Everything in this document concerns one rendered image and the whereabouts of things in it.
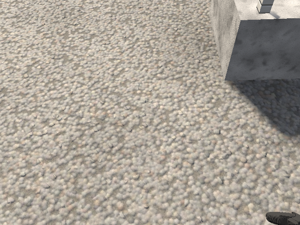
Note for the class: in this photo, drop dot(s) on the robot right hand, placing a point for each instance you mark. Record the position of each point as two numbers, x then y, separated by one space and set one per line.
283 218

